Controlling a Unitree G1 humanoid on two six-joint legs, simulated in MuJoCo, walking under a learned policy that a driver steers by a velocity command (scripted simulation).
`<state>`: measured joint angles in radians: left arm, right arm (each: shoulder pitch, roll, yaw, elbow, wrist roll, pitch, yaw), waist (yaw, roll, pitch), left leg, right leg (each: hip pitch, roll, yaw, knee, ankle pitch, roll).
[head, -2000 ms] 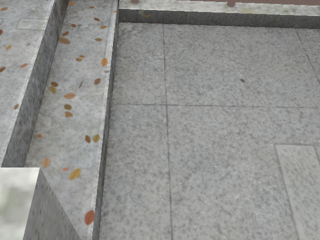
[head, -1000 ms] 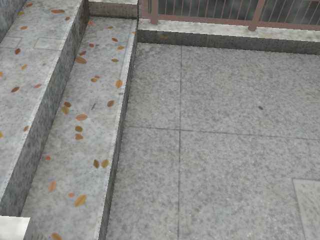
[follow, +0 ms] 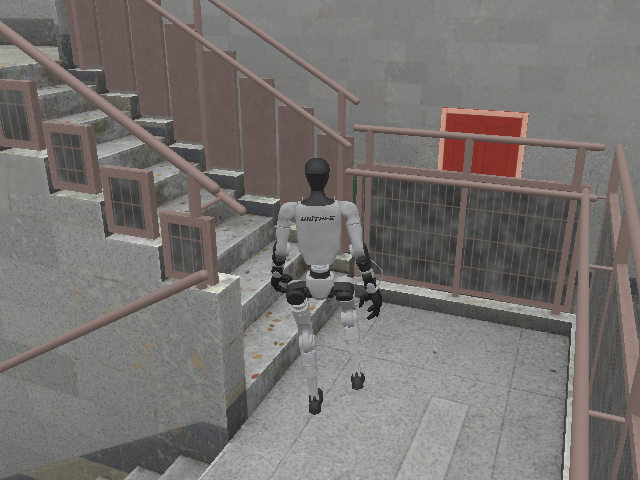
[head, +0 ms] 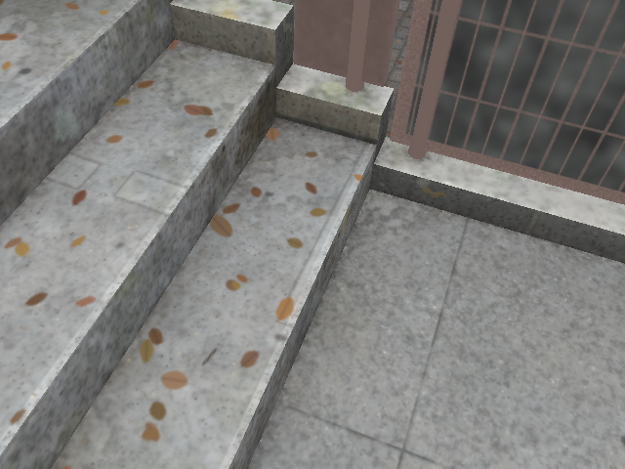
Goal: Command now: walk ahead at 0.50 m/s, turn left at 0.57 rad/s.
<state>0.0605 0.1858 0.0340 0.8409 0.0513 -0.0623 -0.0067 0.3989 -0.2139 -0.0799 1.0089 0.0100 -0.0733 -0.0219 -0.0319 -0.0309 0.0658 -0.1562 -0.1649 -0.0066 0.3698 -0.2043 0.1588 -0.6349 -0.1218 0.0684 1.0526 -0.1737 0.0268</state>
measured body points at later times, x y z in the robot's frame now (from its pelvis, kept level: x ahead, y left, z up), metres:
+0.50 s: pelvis +0.24 -0.07 +0.00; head +0.29 -0.07 +0.45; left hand +0.29 +0.21 -0.11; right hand +0.42 -0.31 -0.13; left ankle +0.20 +0.01 -0.64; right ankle +0.32 -0.15 -0.74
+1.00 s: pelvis +0.27 -0.07 +0.00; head +0.27 -0.05 +0.45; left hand +0.24 +0.22 -0.11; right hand +0.50 -0.25 -0.10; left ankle +0.26 +0.03 -0.74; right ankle +0.31 -0.20 -0.69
